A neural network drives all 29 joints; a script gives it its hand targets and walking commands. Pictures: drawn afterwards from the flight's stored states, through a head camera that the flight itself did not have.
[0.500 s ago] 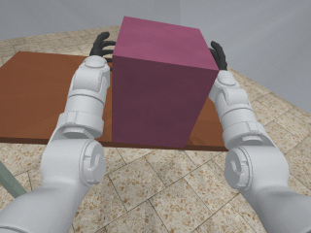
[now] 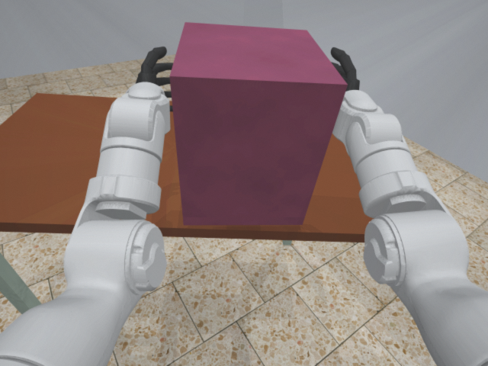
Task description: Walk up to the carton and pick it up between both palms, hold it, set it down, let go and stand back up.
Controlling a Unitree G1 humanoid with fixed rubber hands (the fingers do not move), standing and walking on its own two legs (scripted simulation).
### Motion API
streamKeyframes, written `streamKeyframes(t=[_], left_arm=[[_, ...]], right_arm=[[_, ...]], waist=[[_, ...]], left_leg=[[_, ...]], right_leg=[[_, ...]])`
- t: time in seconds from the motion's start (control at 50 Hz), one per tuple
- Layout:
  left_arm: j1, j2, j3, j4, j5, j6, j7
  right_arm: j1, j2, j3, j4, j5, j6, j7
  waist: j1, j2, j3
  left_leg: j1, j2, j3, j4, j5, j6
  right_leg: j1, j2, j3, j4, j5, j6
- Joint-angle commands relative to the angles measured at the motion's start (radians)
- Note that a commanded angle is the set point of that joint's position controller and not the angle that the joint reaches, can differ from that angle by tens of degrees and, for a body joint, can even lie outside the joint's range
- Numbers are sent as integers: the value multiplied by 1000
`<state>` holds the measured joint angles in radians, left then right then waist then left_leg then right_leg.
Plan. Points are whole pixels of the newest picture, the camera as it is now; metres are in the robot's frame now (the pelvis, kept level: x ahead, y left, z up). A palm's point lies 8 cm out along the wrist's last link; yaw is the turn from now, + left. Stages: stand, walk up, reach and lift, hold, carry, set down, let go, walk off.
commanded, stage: reach and lift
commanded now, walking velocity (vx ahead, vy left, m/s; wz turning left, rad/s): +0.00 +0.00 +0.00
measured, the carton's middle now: (245, 126) +0.43 +0.00 +0.22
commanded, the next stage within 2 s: hold in 0.76 s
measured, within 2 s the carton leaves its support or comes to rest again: neither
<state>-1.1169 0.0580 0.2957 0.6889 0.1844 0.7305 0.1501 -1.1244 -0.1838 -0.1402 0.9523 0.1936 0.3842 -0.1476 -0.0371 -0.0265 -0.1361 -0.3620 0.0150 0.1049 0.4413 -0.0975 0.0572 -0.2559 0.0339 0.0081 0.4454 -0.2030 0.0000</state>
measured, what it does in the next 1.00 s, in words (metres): stands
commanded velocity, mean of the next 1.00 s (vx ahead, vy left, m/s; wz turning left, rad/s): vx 0.00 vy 0.00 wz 0.00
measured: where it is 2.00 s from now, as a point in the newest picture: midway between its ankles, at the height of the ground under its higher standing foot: outside the picture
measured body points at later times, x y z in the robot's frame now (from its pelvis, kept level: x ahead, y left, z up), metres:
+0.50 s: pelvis +0.00 +0.00 +0.00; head -0.05 +0.01 +0.45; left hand +0.42 +0.14 +0.28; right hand +0.43 -0.16 +0.29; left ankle +0.09 +0.08 -0.74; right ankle +0.02 -0.12 -0.74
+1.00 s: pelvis +0.00 +0.00 +0.00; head -0.06 +0.02 +0.45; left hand +0.41 +0.14 +0.30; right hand +0.42 -0.15 +0.31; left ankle +0.09 +0.08 -0.74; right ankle +0.02 -0.12 -0.74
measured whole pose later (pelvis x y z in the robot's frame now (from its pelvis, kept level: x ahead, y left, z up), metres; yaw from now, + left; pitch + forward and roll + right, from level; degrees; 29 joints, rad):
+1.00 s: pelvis +0.00 +0.00 +0.00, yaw +0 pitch +1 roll -2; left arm -1.15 0.08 0.32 0.69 0.16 0.81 0.13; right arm -1.20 -0.21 -0.08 0.95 0.23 0.52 -0.18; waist -0.04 0.00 -0.18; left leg -0.36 0.01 0.10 0.44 -0.10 0.06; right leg -0.26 0.03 0.01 0.45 -0.20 0.00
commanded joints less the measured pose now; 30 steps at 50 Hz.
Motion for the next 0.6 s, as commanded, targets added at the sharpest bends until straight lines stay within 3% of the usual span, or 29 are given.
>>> streamKeyframes(t=[0.0,0.02,0.04,0.06,0.08,0.1,0.12,0.14,0.18,0.2,0.24,0.3,0.34,0.36,0.44,0.52,0.54,0.58], left_arm=[[-787,-574,-281,-224,-168,-43,-115],[-790,-560,-270,-191,-158,-38,-117],[-801,-553,-242,-167,-148,-37,-119],[-758,-554,-240,-172,-143,-33,-125],[-777,-545,-234,-158,-145,-35,-131],[-780,-568,-261,-223,-157,-38,-127],[-769,-557,-252,-218,-162,-37,-125],[-797,-531,-215,-169,-145,-36,-131],[-822,-532,-227,-207,-158,-43,-134],[-811,-551,-247,-195,-161,-40,-135],[-798,-548,-264,-233,-172,-35,-131],[-845,-543,-255,-210,-183,-31,-129],[-849,-557,-284,-237,-210,-35,-127],[-888,-545,-271,-229,-201,-37,-130],[-897,-520,-255,-263,-210,-34,-132],[-899,-529,-269,-250,-213,-29,-136],[-886,-522,-255,-223,-212,-23,-140],[-931,-519,-256,-251,-206,-25,-142]], right_arm=[[-953,572,235,-205,195,11,160],[-950,558,219,-190,188,20,159],[-995,581,229,-197,190,18,162],[-941,568,211,-165,177,26,157],[-951,557,197,-139,170,28,164],[-950,571,223,-188,184,23,165],[-968,586,246,-227,198,27,160],[-972,594,228,-180,188,38,156],[-990,614,248,-211,200,39,158],[-1010,594,226,-220,198,33,158],[-997,607,260,-273,216,36,155],[-1034,615,267,-265,218,51,152],[-1031,618,260,-290,230,54,153],[-1042,629,252,-268,225,62,150],[-1014,652,271,-259,242,83,142],[-1015,631,249,-237,248,94,143],[-1043,641,256,-270,248,94,138],[-1011,634,241,-206,252,106,135]], waist=[[74,78,-559],[73,86,-523],[102,63,-518],[70,62,-472],[67,61,-474],[72,62,-545],[81,41,-553],[95,39,-496],[103,29,-544],[82,49,-532],[93,47,-580],[98,32,-580],[81,41,-592],[90,43,-592],[97,28,-611],[76,46,-586],[87,27,-591],[62,55,-557]], left_leg=[[552,40,-132,-72,50,-85],[534,37,-130,-79,11,-81],[516,41,-125,-89,-8,-70],[508,37,-131,-88,-3,-69],[506,44,-137,-102,-29,-71],[539,50,-143,-93,28,-75],[542,43,-137,-77,69,-68],[508,28,-119,-86,12,-57],[524,22,-115,-76,28,-52],[521,28,-128,-81,5,-59],[544,32,-130,-66,85,-65],[538,29,-130,-66,55,-59],[528,40,-138,-71,58,-60],[522,25,-125,-67,20,-60],[529,16,-118,-51,84,-52],[512,25,-127,-66,41,-60],[501,21,-125,-56,51,-52],[506,22,-126,-69,8,-60]], right_leg=[[-23,44,-7,-169,21,3],[-29,45,-10,-173,-4,4],[-30,46,-9,-174,-35,9],[-34,48,-9,-176,-6,6],[-29,44,-12,-171,-25,6],[-15,50,-8,-166,30,7],[-13,51,-4,-167,51,10],[-33,43,-2,-187,-18,14],[-26,49,-8,-171,-3,16],[-44,50,-8,-177,-15,11],[-15,56,-7,-165,55,13],[-30,54,-2,-172,24,16],[-23,60,-1,-157,57,13],[-34,54,3,-174,8,14],[-14,54,11,-168,67,23],[-23,55,9,-161,51,19],[-18,54,15,-166,60,22],[-41,50,12,-166,33,24]])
